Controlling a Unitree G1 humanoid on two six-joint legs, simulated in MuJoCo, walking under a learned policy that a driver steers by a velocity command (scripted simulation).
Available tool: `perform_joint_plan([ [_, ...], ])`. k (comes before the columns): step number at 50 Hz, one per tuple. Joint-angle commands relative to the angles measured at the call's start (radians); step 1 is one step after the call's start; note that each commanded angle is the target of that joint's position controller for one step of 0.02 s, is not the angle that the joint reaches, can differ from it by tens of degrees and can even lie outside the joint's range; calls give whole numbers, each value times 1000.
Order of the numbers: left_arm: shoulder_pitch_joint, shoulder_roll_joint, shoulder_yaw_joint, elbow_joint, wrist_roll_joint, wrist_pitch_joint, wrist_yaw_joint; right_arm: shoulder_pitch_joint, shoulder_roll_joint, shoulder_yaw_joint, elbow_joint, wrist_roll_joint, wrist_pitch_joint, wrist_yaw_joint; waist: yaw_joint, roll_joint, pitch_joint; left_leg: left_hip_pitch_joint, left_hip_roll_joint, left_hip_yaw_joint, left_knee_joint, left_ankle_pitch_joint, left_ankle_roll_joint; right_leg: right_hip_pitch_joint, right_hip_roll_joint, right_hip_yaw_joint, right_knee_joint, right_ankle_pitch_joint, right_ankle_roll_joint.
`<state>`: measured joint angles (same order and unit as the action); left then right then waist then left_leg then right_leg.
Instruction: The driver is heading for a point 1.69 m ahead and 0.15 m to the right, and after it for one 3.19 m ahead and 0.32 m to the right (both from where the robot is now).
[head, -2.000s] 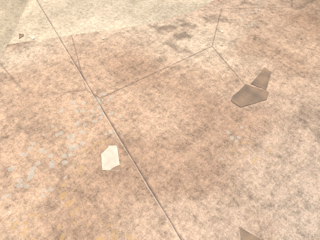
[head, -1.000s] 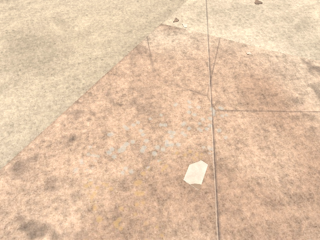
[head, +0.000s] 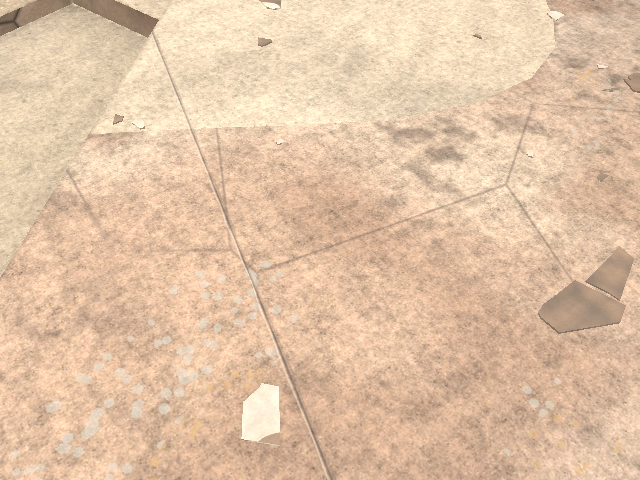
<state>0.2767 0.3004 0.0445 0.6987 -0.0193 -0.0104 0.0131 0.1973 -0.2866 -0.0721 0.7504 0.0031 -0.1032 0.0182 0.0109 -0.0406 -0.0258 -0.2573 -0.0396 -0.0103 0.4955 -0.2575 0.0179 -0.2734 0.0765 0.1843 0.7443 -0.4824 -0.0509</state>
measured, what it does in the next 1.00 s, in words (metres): walks ahead: right foot, then left foot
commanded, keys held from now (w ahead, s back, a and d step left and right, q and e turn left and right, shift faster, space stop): w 1.00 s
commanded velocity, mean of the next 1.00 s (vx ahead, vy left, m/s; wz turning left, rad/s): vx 0.47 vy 0.00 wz -0.05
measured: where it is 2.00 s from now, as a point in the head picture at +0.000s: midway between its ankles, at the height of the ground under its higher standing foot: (354, 276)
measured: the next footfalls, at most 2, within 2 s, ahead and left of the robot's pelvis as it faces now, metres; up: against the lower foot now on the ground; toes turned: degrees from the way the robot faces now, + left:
right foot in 0.38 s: +0.35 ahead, -0.15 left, +0.00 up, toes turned -2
left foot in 0.92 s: +0.67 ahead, +0.07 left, +0.00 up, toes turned +1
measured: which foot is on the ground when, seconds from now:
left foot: down 0.00-0.40, up 0.42-0.90, down 0.92-1.00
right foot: up 0.00-0.36, down 0.38-0.94, up 0.96-1.00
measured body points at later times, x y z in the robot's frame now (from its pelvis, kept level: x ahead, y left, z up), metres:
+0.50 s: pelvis +0.24 -0.06 +0.00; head +0.28 -0.07 +0.45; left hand +0.43 +0.19 -0.08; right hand +0.27 -0.34 -0.13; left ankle +0.10 +0.10 -0.64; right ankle +0.31 -0.15 -0.73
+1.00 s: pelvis +0.53 -0.02 -0.01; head +0.57 -0.01 +0.44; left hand +0.54 +0.26 -0.14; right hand +0.73 -0.27 -0.09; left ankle +0.63 +0.07 -0.73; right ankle +0.34 -0.15 -0.66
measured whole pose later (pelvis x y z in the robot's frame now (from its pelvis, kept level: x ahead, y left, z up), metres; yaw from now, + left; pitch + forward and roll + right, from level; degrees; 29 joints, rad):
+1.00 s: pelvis +0.53 -0.02 -0.01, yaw -1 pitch +2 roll +0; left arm 0.38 0.30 0.04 0.85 -0.02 -0.05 0.00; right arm 0.08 -0.27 -0.03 0.70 0.01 -0.09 0.04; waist 0.05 -0.01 0.05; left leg -0.46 -0.02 0.04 0.56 -0.14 0.06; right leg -0.17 0.03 0.05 0.97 -0.50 -0.03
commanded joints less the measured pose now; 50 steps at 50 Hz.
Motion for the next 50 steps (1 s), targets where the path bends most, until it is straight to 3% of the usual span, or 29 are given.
perform_joint_plan([
  [1, -88, 153, 38, -113, -18, -49, 1, 160, -151, -38, -3, 9, -17, 1, -70, 195, 128, 321, 392, -608, -307, -432, 241, -591, -64, 3, 357, -23, 1],
  [4, -124, 108, 32, -109, 8, -66, -20, 123, -113, -16, -12, 3, -7, -10, -55, 156, 110, 293, 293, -388, -329, -153, 181, -568, -140, -75, 324, 174, 21],
  [9, -235, 17, -1, -149, 10, -75, -37, 165, -132, -12, 11, 11, 10, -23, -90, 150, 100, 210, 221, -172, -359, 173, 176, -448, -142, -182, 60, 350, 78],
  [11, -282, 6, -7, -161, 5, -80, -47, 189, -152, -13, 22, 14, 17, -24, -106, 153, 104, 176, 214, -127, -355, 219, 165, -361, -122, -204, -70, 419, 80],
  [13, -309, 22, -3, -169, -2, -82, -56, 222, -169, -15, 37, 20, 22, -22, -111, 158, 110, 174, 242, -127, -354, 237, 163, -300, -107, -210, -134, 452, 70],
  [16, -297, 60, 12, -174, -7, -83, -63, 225, -183, -19, 51, 28, 32, -24, -68, 165, 108, 246, 290, -129, -310, 364, 138, -244, -98, -195, -199, 426, 20],
  [17, -252, 81, 22, -165, -5, -83, -61, 217, -194, -22, 52, 27, 36, -25, -33, 168, 76, 266, 288, -111, -247, 526, 125, -171, -79, -208, -214, 406, -2],
  [18, -145, 110, 41, -136, -1, -79, -54, 208, -197, -22, 51, 26, 41, -27, 32, 155, 5, 255, 259, -68, -110, 697, 104, -17, -53, -231, -238, 410, -32],
  [19, 6, 148, 61, -95, 0, -73, -43, 211, -179, -13, 45, 17, 43, -31, 105, 138, -95, 166, 216, -33, 83, 722, 76, 210, -65, -223, -229, 413, -62],
  [20, 168, 224, 79, -69, 18, -64, -30, 238, -104, 13, 10, -8, 39, -32, 142, -24, -256, -96, 140, 8, 434, 394, 33, 540, -289, 57, -215, 332, -139],
  [21, 192, 262, 78, -54, 23, -66, -41, 342, -14, 40, 3, 6, 20, -29, 77, -288, -389, -341, -15, -75, 705, -303, -2, 691, -471, 539, -393, 79, -262],
  [22, 146, 160, 53, -57, 14, -68, -41, 254, -129, 13, 5, 32, 7, -21, 98, -177, -266, -453, 44, -134, 804, -288, 7, 609, -437, 531, -458, -15, -225],
  [23, 79, 133, 42, -58, 9, -69, -39, 160, -159, 4, -21, 45, -1, -15, 83, -114, -119, -493, 92, -96, 793, -193, 19, 469, -407, 372, -467, 64, -195],
  [24, 21, 125, 39, -61, 15, -70, -41, 117, -141, 8, -26, 32, -6, -19, 54, -25, -53, -460, 131, -74, 749, -107, 19, 341, -364, 268, -483, 197, -182],
  [25, -17, 104, 34, -62, 25, -73, -45, 106, -132, 5, -25, 16, -3, -19, 23, -16, -10, -426, 158, -71, 704, -53, 14, 249, -327, 190, -507, 313, -180],
  [26, -38, 89, 30, -62, 33, -78, -45, 128, -119, 5, -19, 15, 5, -16, -7, -39, -11, -373, 177, -78, 684, -16, 9, 191, -304, 143, -535, 367, -181],
  [27, -46, 83, 30, -58, 29, -85, -45, 146, -101, 9, -11, 16, 15, -15, -22, -47, -12, -347, 182, -73, 664, 1, 1, 161, -294, 112, -561, 399, -191],
  [29, -43, 88, 32, -35, 17, -100, -45, 133, -82, 12, -13, 8, 33, -18, -37, -35, 17, -355, 188, -60, 612, 29, -18, 111, -286, 49, -599, 458, -203],
  [32, -8, 110, 38, -3, 17, -101, -35, 17, -73, 17, -53, -5, 35, -20, -14, -4, 71, -432, 193, -55, 450, 169, -45, 112, -273, -15, -630, 511, -201],
  [36, 50, 139, 42, 30, 8, -89, -22, -134, -47, 32, -90, 2, 14, -1, 43, 5, 98, -373, 149, -11, 177, 375, -39, 124, -239, -98, -637, 509, -160],
  [41, 142, 157, 47, 89, -1, -63, -16, -260, -61, 32, -144, 12, 1, 29, 75, 3, 117, -407, 115, -13, 37, 331, 0, 302, -308, -80, -568, 557, -148],
  [44, 134, 177, 54, 102, 0, -45, -7, -211, -93, 19, -142, 10, -1, 37, 27, -31, 66, -307, 73, 15, 3, 205, 42, 384, -325, -81, -459, 795, -118],
  [45, 116, 185, 54, 102, 2, -39, -5, -124, -118, 5, -121, 8, -1, 32, -26, -43, 5, -175, 39, 47, -14, 192, 66, 380, -302, -103, -351, 968, -102],
  [46, 108, 167, 45, 96, 8, -34, -1, 29, -164, -19, -78, 7, 1, 21, -101, -31, -101, 58, 38, 51, -16, 229, 101, 308, -252, -142, -164, 1014, -72],
  [47, 120, 116, 22, 68, 34, -37, 3, 214, -237, -37, -46, -3, 7, 9, -157, 85, -264, 384, 234, -171, 35, 280, 167, 84, -188, -178, 157, 697, -37],
  [48, 263, -3, -10, 63, 20, -58, -10, 233, -278, -44, -28, -4, 9, 16, -68, 342, -377, 681, 432, -659, -81, 35, 324, -309, 0, -133, 467, -67, 23],
  [49, 177, 111, 12, 73, -2, -76, -16, 222, -174, -19, -37, 10, 11, 14, -122, 223, -319, 646, 407, -691, -162, -92, 288, -422, -47, -26, 556, -100, 14],
  [50, 74, 148, 25, 39, -25, -87, -21, 154, -146, -9, -43, 9, 12, 10, -113, 174, -167, 515, 378, -538, -188, -60, 250, -476, -95, -57, 552, -11, 8],
])
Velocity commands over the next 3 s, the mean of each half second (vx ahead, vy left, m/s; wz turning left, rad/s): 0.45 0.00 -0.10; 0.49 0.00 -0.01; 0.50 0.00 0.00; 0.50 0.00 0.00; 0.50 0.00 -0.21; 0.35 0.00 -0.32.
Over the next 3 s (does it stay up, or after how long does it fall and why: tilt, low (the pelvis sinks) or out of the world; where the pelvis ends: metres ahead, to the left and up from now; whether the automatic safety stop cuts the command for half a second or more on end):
stays up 1.62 -0.13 -0.01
